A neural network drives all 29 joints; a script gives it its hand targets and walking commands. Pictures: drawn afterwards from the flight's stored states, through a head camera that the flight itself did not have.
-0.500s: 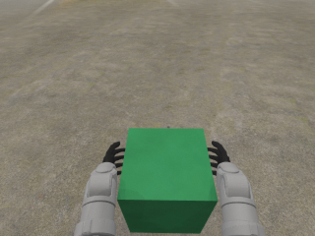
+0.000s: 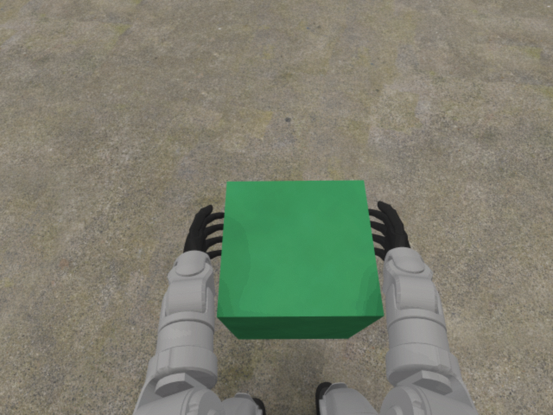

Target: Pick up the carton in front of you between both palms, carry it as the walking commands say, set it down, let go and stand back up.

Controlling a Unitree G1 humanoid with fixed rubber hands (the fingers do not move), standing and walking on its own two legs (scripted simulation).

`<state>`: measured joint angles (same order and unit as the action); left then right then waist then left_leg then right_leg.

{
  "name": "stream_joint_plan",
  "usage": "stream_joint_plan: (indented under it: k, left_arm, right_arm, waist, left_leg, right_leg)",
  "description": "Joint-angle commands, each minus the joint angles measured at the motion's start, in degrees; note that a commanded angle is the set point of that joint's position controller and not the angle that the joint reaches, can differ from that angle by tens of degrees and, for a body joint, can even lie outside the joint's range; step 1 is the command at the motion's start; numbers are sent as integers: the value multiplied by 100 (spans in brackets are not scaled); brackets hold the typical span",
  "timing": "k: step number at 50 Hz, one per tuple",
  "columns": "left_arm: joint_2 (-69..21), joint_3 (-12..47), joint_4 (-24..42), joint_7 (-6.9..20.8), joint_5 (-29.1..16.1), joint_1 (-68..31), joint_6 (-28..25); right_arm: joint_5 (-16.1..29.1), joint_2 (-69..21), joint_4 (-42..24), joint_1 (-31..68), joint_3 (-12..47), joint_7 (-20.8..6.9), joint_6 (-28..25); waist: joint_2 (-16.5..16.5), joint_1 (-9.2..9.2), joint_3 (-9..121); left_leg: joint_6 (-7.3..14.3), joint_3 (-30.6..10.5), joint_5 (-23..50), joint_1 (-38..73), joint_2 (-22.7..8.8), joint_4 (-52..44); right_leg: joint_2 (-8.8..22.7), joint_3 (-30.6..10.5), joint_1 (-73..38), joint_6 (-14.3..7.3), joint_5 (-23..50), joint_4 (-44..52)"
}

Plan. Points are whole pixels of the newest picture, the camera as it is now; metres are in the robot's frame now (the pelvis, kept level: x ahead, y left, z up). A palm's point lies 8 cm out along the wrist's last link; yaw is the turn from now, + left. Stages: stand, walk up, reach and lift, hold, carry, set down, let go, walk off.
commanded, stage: set down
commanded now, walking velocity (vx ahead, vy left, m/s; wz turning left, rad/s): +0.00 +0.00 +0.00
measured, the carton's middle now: (294, 268) +0.35 -0.01 -0.10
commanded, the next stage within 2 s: none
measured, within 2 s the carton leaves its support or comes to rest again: neither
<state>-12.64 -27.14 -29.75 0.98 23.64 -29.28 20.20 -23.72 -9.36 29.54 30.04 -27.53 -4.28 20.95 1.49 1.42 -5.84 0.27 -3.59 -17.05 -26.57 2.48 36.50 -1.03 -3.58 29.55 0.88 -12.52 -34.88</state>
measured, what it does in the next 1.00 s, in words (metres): lowers itself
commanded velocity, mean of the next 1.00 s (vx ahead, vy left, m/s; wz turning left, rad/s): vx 0.00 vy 0.00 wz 0.00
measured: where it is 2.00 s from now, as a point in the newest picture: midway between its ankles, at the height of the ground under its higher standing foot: outside the picture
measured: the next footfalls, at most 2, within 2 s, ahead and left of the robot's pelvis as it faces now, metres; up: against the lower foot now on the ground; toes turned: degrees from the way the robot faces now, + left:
none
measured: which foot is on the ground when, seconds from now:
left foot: down 0.00-1.00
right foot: down 0.00-1.00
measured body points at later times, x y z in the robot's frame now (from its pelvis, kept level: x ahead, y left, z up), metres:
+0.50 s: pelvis -0.04 -0.01 -0.13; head +0.19 -0.02 +0.26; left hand +0.40 +0.13 -0.21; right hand +0.39 -0.17 -0.21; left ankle +0.01 +0.12 -0.72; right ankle +0.05 -0.13 -0.72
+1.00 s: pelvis -0.07 -0.01 -0.26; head +0.23 -0.01 +0.08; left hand +0.44 +0.13 -0.37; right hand +0.42 -0.17 -0.37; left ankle +0.01 +0.12 -0.72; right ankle +0.05 -0.13 -0.72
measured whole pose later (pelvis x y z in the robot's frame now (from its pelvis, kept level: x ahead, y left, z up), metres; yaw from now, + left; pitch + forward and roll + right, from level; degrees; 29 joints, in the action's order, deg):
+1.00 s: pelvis -0.07 -0.01 -0.26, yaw +2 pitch +47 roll +1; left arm 2.6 -22.9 -44.4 -2.8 10.2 -60.9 13.5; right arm -11.7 -2.0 36.3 56.2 -28.3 4.5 14.6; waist 1.2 2.2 7.6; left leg -3.1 -4.1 -31.9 -115.6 8.0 100.5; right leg -5.6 -5.4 118.6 3.7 -26.1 -97.8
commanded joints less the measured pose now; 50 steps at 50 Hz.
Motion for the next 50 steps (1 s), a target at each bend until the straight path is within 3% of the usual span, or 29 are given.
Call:
stream_joint_plan:
  k: [1,7,11,17,22,29,39,50]
  left_arm:
    - [-3929,2459,-361,757,-837,-2319,-820]
    - [-4337,3660,-138,653,-1427,-2905,-1514]
    - [-4406,4014,-19,663,-1610,-3166,-1448]
    - [-4435,3695,-353,910,-1537,-3771,-953]
    - [-4372,3270,-771,1067,-1474,-4320,-693]
    - [-4189,2915,-1212,1077,-1492,-4905,-680]
    - [-4031,3037,-1375,957,-1761,-5673,-745]
    - [-3748,3043,-1606,789,-1896,-6411,-760]
  right_arm:
    - [789,-3942,484,2179,2410,-810,-765]
    - [1263,-4370,206,2675,3458,-749,-1460]
    - [1441,-4548,46,2882,3793,-722,-1378]
    - [1359,-4784,391,3393,3515,-798,-883]
    - [1287,-4879,732,3926,3179,-767,-614]
    - [1330,-4842,932,4541,2973,-566,-592]
    - [1611,-4634,824,5402,3103,-301,-687]
    - [1761,-4252,938,6155,2902,-259,-714]
  waist:
    - [-23,0,2882]
    - [-127,120,5284]
    - [-127,116,6200]
    - [-56,59,5798]
    - [-92,54,5768]
    - [-176,42,6234]
    - [-194,78,6991]
    - [-28,173,7107]
  left_leg:
    - [-184,-20,1958,-467,448,68]
    - [-294,1,2762,-1281,551,1261]
    - [-317,52,2430,-1890,607,1818]
    - [-252,257,641,-3329,677,2290]
    - [-201,391,3,-4328,737,2769]
    - [-192,513,-158,-5396,799,3581]
    - [-234,634,-174,-6197,857,4617]
    - [-258,706,-234,-6734,866,5517]
  right_leg:
    - [-573,77,-949,-119,1927,-500]
    - [-627,75,-189,-3,2827,-1684]
    - [-665,182,556,77,2486,-2217]
    - [-704,323,1871,66,829,-2661]
    - [-717,369,2524,97,278,-3082]
    - [-749,418,3197,162,225,-3826]
    - [-804,562,3927,231,242,-4859]
    - [-809,755,4957,250,97,-5837]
